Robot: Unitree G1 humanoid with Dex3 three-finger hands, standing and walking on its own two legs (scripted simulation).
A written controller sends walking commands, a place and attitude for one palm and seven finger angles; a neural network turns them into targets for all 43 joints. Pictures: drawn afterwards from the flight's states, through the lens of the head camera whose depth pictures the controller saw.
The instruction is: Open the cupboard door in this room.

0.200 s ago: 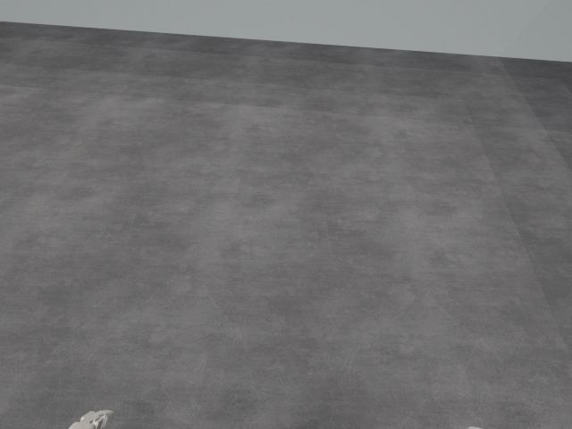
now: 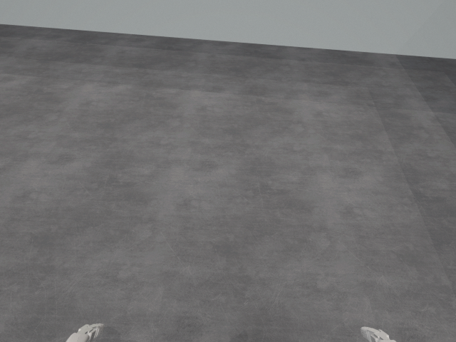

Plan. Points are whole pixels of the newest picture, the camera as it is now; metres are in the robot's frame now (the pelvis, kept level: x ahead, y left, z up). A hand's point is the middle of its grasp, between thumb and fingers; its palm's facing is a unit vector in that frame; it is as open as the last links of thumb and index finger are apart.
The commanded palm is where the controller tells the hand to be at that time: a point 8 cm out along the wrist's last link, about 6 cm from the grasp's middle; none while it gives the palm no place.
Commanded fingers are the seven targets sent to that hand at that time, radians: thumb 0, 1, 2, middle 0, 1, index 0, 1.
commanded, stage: stand and wait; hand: left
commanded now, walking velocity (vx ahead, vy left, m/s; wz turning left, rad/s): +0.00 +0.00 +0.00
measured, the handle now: out of the picture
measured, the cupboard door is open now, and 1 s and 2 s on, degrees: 0 0 0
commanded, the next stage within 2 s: turn or walk to find it in 0.70 s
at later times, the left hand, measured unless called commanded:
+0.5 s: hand out of the picture +0.05 +0.24 -0.15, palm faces -0.02 -0.94 -0.34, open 7.4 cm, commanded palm none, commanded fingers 0.00 0.90 0.90 -0.20 -0.30 -0.20 -0.30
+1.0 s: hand out of the picture +0.02 +0.21 -0.17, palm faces +0.05 -0.96 -0.29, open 7.4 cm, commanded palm none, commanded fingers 0.00 0.90 0.90 -0.20 -0.30 -0.20 -0.30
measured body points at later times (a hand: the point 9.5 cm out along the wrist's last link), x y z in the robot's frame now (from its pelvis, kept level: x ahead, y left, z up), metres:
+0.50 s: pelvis -0.02 -0.01 +0.01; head -0.02 -0.01 +0.46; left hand +0.05 +0.29 -0.13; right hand +0.06 -0.31 -0.13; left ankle -0.03 +0.11 -0.74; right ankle -0.02 -0.13 -0.74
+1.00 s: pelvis -0.04 -0.01 +0.00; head -0.03 -0.01 +0.44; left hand +0.02 +0.26 -0.14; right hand +0.03 -0.28 -0.15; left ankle -0.03 +0.11 -0.74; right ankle -0.02 -0.13 -0.74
